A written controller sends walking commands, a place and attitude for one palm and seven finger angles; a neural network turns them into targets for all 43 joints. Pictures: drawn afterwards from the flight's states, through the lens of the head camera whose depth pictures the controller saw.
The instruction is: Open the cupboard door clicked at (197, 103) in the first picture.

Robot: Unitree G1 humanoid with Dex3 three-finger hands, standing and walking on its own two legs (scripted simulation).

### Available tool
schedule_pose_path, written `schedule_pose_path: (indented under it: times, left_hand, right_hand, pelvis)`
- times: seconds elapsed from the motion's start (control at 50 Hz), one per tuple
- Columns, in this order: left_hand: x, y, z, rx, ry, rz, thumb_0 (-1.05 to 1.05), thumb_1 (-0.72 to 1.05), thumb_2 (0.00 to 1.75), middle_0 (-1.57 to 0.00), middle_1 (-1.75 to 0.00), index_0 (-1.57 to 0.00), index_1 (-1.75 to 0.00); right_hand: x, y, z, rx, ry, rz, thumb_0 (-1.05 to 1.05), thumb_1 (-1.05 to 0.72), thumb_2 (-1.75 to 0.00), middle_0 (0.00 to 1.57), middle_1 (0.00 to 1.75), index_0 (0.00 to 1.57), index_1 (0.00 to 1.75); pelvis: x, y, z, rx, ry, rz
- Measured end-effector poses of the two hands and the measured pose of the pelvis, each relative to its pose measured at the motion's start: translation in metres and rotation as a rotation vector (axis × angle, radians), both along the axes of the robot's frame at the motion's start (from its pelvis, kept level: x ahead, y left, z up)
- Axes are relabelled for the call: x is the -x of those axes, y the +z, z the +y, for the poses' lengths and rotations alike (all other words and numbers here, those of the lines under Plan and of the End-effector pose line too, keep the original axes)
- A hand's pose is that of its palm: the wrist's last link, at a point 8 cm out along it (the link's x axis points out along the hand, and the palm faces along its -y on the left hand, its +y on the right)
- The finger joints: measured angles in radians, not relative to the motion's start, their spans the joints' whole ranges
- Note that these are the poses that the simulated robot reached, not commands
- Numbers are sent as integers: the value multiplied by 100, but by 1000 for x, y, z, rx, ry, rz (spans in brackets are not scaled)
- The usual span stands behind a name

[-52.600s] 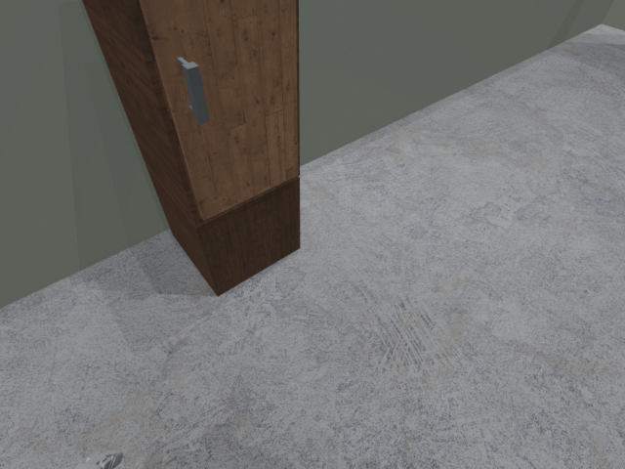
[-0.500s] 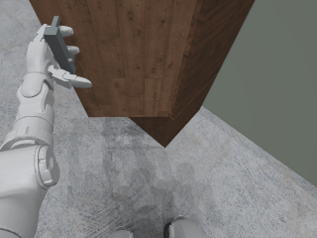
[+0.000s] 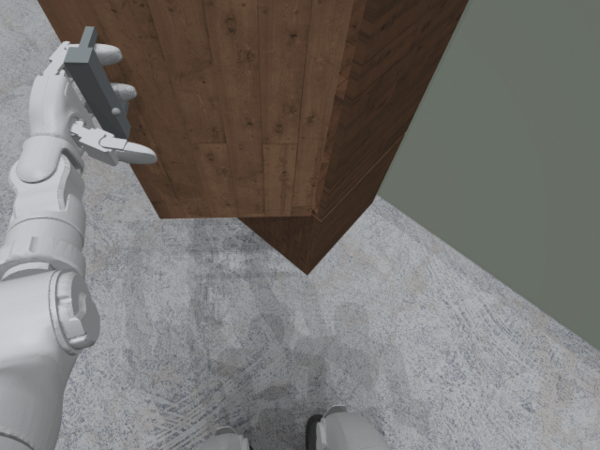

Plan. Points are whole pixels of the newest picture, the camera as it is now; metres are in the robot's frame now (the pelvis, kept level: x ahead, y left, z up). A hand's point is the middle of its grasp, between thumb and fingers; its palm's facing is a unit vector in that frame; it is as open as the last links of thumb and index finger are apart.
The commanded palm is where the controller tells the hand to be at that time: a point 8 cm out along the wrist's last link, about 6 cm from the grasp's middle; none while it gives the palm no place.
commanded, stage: close the thumb around the handle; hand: left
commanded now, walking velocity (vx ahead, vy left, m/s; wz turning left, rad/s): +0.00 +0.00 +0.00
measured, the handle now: (105, 86) +0.57 +0.20 +0.10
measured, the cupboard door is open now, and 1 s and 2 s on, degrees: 44 45 70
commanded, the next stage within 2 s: pull the door open along its arc in 0.64 s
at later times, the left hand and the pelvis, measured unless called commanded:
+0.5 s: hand (114, 113) +0.52 +0.18 +0.11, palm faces -0.03 -1.00 -0.01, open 6.5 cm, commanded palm +0.50 +0.23 +0.10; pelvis +0.00 +0.01 +0.00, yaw +0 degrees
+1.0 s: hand (117, 119) +0.51 +0.18 +0.10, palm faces -0.02 -1.00 -0.01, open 6.0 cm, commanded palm +0.46 +0.23 +0.10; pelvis +0.01 +0.01 +0.00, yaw -2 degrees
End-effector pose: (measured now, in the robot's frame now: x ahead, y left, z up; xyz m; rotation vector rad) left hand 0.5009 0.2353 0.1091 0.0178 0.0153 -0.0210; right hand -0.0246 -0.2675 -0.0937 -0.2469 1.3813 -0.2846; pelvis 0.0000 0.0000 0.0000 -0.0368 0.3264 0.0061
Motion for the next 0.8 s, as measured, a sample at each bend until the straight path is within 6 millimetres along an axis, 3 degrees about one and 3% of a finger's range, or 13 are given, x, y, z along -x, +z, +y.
schedule_pose_path:
  times: [0.18,0.54,0.8]
  left_hand:
    - [2,1,2,5,-4,0,-1,-25,41,-32,-123,-31,-123]
    - [-2,-4,4,12,-7,14,1,67,80,-38,-133,-38,-132]
    - [-6,-5,2,11,-7,5,1,68,83,-36,-135,-36,-135]
  right_hand:
    - [-12,-2,7,-13,6,-30,1,-91,-89,21,30,20,30]
    - [-17,-6,18,-24,18,-35,1,-91,-89,21,30,21,30]
    - [-2,-4,18,-17,-1,3,1,-91,-89,21,30,21,30]
  pelvis:
    - [-2,1,3,1,-1,-5]
    - [-3,-1,10,5,2,1]
    - [-3,-2,12,7,-2,9]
